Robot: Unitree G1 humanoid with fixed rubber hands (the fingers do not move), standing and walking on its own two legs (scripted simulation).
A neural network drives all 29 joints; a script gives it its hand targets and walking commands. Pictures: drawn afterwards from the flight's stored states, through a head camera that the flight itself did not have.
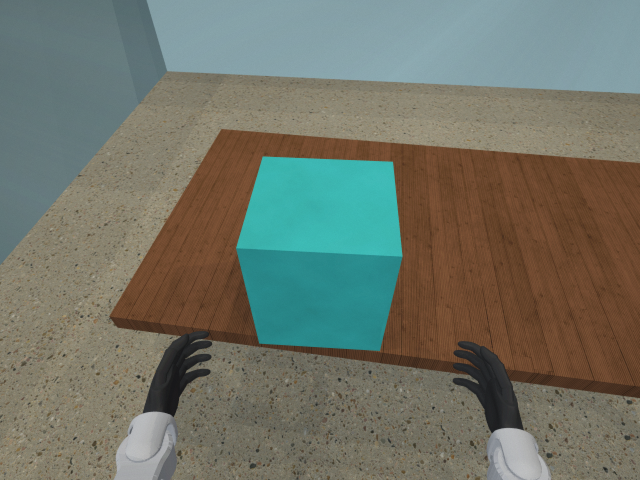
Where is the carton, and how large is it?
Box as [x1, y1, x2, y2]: [236, 157, 402, 350]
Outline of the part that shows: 262,157 236,247 259,343 379,350 402,256 392,162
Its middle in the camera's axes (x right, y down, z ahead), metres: +0.00 +0.02 +0.64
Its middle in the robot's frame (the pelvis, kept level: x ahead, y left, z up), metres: +0.46 +0.04 -0.01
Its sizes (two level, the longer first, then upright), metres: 0.210 0.200 0.250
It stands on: a table, 0.63 m high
